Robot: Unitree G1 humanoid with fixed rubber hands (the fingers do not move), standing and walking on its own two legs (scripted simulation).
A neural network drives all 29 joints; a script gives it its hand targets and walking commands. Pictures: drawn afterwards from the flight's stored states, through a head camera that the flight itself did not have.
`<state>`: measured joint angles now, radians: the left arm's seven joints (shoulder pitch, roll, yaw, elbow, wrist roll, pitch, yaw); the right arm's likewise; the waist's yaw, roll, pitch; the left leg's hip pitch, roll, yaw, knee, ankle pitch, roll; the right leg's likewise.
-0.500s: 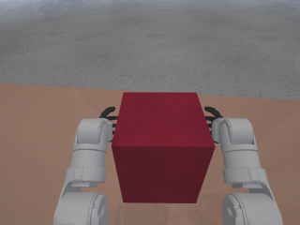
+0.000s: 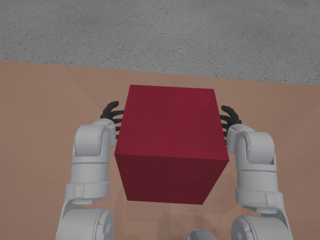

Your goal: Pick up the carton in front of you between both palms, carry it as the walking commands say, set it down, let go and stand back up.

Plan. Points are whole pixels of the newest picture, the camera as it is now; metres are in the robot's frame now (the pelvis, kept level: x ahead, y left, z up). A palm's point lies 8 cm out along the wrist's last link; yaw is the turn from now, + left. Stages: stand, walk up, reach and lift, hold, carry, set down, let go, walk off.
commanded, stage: carry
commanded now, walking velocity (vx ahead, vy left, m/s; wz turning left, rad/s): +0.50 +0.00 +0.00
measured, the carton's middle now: (168, 147) +0.35 +0.00 +0.01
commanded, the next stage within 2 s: none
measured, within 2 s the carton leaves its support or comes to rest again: neither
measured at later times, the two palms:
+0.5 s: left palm (128, 67) +0.62 +0.12 +0.06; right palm (216, 65) +0.65 -0.17 +0.06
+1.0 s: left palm (132, 31) +0.88 +0.13 +0.05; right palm (203, 33) +0.87 -0.17 +0.05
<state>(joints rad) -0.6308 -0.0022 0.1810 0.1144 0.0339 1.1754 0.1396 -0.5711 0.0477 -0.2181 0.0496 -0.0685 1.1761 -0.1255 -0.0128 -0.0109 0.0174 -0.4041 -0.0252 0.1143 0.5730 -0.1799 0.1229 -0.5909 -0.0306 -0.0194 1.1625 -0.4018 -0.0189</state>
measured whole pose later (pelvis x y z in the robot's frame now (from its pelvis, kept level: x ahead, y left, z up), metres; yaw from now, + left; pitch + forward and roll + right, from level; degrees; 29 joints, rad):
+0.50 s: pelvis +0.29 -0.04 -0.03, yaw +1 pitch +4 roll +1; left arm -0.58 -0.02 0.20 0.15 0.07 1.17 0.13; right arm -0.62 0.00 -0.17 0.19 -0.05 1.18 -0.12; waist 0.03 0.01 -0.03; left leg -0.54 0.00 0.01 1.22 -0.41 0.04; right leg -0.42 0.05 -0.12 0.58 -0.15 -0.12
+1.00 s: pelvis +0.51 -0.01 -0.05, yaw +0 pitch +4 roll -1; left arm -0.67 0.00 0.20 0.11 0.05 1.20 0.13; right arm -0.63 0.03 -0.22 0.07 -0.07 1.20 -0.13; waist -0.01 -0.01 0.03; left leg -0.45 -0.04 0.11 0.52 -0.06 0.12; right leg -0.38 0.02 0.01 0.74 -0.53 -0.01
